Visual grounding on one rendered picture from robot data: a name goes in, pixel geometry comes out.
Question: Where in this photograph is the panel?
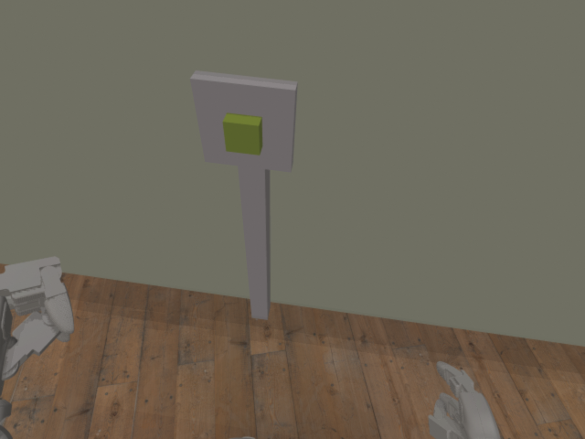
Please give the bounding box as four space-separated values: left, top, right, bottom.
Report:
190 70 298 320

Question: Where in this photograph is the robot left hand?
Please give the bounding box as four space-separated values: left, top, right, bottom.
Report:
0 256 74 396

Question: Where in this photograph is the robot right hand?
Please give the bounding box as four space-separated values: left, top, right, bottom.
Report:
428 361 501 439

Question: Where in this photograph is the button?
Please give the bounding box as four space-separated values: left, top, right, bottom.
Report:
223 113 262 155

